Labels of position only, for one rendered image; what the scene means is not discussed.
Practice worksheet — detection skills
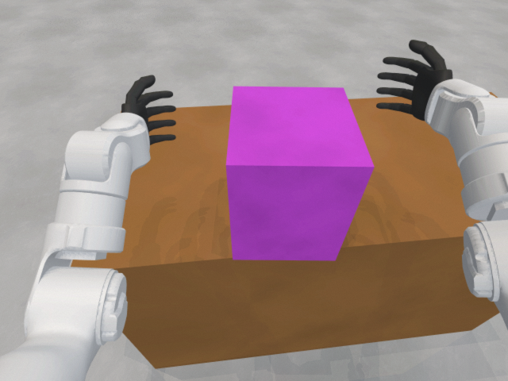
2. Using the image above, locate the right robot hand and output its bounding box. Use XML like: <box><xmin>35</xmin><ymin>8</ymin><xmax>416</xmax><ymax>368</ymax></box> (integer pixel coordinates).
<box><xmin>376</xmin><ymin>40</ymin><xmax>452</xmax><ymax>121</ymax></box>

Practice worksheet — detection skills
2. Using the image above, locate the carton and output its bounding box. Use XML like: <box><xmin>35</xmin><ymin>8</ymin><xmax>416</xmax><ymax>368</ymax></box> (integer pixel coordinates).
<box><xmin>226</xmin><ymin>87</ymin><xmax>374</xmax><ymax>260</ymax></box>

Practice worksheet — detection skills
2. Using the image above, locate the robot left upper arm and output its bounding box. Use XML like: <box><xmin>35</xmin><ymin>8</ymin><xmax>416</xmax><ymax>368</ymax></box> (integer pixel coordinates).
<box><xmin>0</xmin><ymin>266</ymin><xmax>128</xmax><ymax>381</ymax></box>

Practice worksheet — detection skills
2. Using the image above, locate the right robot forearm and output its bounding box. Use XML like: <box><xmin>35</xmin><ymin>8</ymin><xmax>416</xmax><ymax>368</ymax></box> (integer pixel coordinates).
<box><xmin>425</xmin><ymin>79</ymin><xmax>508</xmax><ymax>221</ymax></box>

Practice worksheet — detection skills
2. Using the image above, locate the left robot hand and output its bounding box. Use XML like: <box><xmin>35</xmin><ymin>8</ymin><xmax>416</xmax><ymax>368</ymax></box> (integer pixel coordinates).
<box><xmin>121</xmin><ymin>75</ymin><xmax>176</xmax><ymax>145</ymax></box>

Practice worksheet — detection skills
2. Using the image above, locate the left robot forearm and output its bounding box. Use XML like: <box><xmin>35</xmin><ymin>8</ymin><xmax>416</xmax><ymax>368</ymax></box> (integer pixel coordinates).
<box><xmin>24</xmin><ymin>113</ymin><xmax>151</xmax><ymax>337</ymax></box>

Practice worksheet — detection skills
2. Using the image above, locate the robot right upper arm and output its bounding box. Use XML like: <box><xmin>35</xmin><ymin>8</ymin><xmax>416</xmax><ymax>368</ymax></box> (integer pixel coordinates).
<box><xmin>462</xmin><ymin>220</ymin><xmax>508</xmax><ymax>330</ymax></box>

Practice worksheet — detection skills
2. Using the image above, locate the pedestal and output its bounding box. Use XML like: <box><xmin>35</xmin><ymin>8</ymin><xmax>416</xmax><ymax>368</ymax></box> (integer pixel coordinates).
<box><xmin>71</xmin><ymin>92</ymin><xmax>500</xmax><ymax>369</ymax></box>

